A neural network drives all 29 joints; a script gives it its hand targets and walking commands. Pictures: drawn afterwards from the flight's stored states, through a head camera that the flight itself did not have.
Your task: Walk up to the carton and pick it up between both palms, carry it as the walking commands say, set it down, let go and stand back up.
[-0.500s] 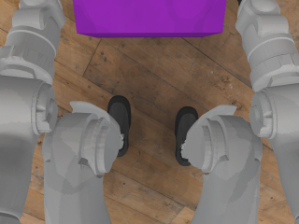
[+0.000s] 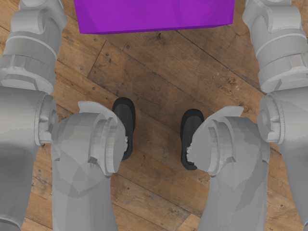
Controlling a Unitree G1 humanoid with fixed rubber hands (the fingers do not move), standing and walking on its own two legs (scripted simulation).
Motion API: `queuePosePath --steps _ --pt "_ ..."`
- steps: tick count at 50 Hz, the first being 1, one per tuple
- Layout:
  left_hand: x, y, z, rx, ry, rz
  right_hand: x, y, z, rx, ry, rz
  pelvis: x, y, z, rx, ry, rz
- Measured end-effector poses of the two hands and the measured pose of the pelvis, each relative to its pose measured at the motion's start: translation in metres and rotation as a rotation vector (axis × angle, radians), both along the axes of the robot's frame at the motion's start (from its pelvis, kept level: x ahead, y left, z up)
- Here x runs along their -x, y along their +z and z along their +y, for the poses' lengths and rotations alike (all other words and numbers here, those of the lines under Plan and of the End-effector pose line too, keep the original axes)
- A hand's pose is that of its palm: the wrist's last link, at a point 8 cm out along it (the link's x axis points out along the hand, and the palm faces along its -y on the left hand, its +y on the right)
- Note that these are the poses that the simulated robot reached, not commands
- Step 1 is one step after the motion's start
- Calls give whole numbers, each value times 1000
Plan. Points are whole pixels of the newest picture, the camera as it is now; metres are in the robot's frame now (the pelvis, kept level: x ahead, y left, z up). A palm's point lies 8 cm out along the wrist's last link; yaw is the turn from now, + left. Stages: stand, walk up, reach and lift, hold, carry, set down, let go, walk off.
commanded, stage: reach and lift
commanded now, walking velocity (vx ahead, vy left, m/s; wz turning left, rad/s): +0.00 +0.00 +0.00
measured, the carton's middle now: out of the picture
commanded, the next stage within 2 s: none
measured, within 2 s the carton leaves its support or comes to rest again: neither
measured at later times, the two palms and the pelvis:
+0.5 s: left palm out of the picture +0.52 +0.22 -0.14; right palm out of the picture +0.56 -0.16 -0.12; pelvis -0.01 +0.01 +0.03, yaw +0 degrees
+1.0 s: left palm out of the picture +0.51 +0.21 -0.07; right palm out of the picture +0.54 -0.16 -0.05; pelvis -0.02 +0.00 +0.06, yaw -1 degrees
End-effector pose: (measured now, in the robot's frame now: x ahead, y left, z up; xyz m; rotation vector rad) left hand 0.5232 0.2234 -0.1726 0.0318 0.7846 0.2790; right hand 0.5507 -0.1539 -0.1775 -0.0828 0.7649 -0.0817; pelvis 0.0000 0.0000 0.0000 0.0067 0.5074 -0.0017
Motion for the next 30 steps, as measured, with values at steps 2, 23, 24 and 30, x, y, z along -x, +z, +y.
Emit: queuePosePath --steps 2,23,24,30 --pt "3 1 -2 19 10 2 1 6 -1 14 -6 3 2 2 0 2 1 -4" --pt "6 33 -3 29 -25 -15 -6 60 0 46 -22 -25 10 27 10 27 14 -25" --pt "6 33 -3 28 -28 -11 -5 59 -1 43 -23 -20 9 27 10 27 14 -23" --pt "9 35 -7 6 -34 -2 2 54 -2 57 -43 -17 6 31 10 29 11 -21"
